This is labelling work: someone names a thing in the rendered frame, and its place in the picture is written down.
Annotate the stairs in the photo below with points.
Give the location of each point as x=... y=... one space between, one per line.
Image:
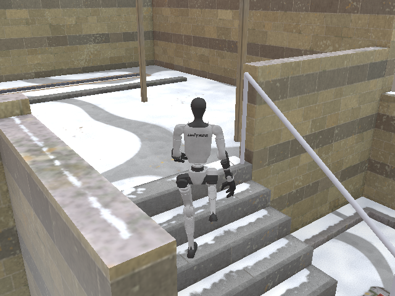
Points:
x=248 y=251

